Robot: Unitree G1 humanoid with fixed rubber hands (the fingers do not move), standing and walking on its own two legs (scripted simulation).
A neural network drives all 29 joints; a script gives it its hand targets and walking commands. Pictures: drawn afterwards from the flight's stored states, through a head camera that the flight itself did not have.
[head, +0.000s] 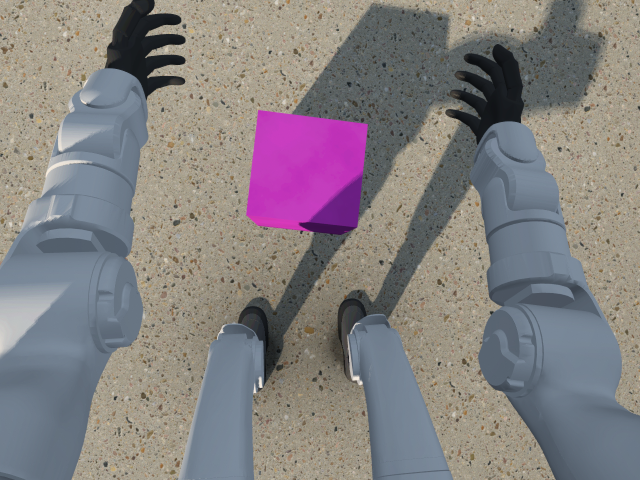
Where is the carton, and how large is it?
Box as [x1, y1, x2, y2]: [246, 110, 367, 234]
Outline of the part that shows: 258,110 246,214 255,223 264,226 341,234 356,227 367,124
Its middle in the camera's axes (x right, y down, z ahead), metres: -0.03 -0.13 +0.85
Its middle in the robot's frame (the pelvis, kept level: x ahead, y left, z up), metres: +0.51 -0.03 -0.52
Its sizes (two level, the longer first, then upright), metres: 0.210 0.200 0.250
